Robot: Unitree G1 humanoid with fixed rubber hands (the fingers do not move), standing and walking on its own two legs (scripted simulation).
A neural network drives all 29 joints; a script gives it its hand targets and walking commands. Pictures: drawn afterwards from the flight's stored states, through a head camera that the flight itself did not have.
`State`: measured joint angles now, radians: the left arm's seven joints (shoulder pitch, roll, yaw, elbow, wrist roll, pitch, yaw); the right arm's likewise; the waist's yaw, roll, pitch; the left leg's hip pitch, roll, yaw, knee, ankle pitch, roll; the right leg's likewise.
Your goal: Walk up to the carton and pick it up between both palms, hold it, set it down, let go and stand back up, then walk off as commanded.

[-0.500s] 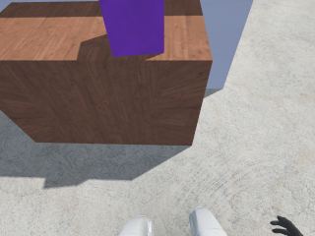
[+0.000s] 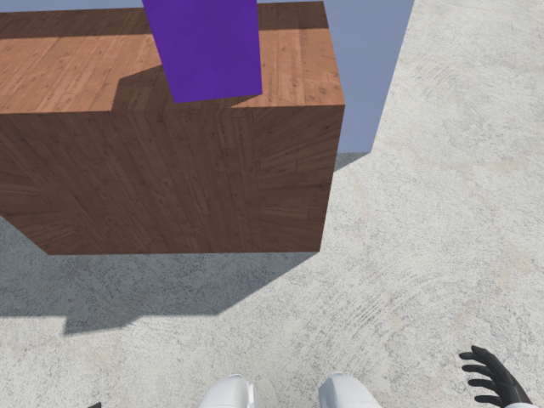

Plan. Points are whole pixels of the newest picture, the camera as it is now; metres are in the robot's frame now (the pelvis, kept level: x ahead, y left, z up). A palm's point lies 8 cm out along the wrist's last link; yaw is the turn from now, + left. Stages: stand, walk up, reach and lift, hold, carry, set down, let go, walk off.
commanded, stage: walk up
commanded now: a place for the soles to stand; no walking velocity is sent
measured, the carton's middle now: (208, 24) +0.87 +0.15 +0.12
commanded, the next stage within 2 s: none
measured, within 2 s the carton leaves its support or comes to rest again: neither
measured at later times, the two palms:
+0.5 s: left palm out of the picture +0.08 +0.31 -0.08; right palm out of the picture +0.13 -0.31 -0.08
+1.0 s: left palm (47, 353) +0.22 +0.38 -0.08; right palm out of the picture +0.08 -0.24 -0.05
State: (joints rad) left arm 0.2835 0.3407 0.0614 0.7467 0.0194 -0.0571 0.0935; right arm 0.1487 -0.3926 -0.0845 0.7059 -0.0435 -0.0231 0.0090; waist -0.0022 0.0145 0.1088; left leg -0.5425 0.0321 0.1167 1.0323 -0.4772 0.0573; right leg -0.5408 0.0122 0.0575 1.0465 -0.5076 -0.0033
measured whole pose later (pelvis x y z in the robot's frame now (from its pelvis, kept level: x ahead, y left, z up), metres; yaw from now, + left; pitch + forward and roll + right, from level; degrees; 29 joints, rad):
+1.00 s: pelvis +0.12 +0.09 +0.02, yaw -5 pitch -3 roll -1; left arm 0.30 0.34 0.11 0.75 0.01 -0.05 0.03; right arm 0.51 -0.40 -0.11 0.75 -0.04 -0.05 0.05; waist 0.00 -0.03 0.08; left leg -0.35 0.04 0.17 0.89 -0.51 0.07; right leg -0.69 0.00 0.01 1.20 -0.36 -0.02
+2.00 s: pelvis +0.35 +0.12 +0.01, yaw -1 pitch +0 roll +0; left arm 0.28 0.34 0.07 0.75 0.00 -0.06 0.04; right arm 0.35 -0.40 -0.11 0.75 -0.04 -0.02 0.03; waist 0.00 0.01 0.11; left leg -0.52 0.01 0.10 0.99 -0.47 0.06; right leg -0.65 -0.08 -0.06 1.08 -0.49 -0.02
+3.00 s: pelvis +0.37 +0.14 +0.00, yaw -1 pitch -1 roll +0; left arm 0.26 0.34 0.09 0.75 0.03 -0.04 0.05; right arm 0.26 -0.40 -0.09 0.75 -0.04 -0.02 0.03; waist 0.00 0.03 0.10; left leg -0.50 0.02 0.09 1.04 -0.52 0.05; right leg -0.61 -0.04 0.00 1.11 -0.49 0.00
